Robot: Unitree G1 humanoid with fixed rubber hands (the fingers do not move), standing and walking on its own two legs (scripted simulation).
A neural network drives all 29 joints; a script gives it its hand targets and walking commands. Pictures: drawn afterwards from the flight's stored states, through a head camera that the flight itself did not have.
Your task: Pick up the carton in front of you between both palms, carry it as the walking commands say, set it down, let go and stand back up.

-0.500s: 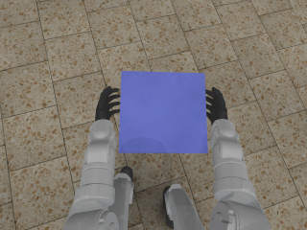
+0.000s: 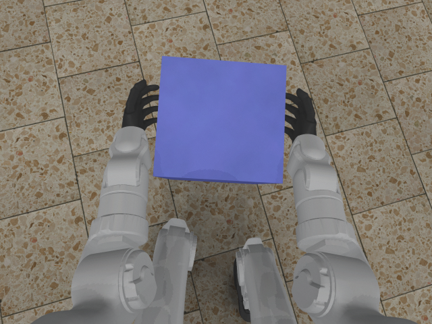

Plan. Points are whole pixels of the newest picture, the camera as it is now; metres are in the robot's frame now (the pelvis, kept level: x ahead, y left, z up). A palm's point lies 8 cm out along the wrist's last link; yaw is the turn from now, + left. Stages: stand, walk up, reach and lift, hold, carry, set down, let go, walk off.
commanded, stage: set down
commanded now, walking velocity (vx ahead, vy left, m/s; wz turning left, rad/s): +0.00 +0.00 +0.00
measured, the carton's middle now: (217, 134) +0.47 +0.05 -0.18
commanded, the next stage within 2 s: none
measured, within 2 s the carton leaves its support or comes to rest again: rests again in 1.12 s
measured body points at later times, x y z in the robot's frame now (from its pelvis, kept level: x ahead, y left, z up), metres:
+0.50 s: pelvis -0.03 +0.01 -0.12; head +0.30 +0.06 +0.18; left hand +0.48 +0.22 -0.26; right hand +0.51 -0.08 -0.25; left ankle +0.11 +0.14 -0.53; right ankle +0.04 -0.13 -0.53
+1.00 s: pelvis -0.03 +0.00 -0.17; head +0.34 +0.01 +0.09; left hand +0.49 +0.23 -0.34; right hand +0.53 -0.08 -0.35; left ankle +0.11 +0.14 -0.53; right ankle +0.04 -0.12 -0.53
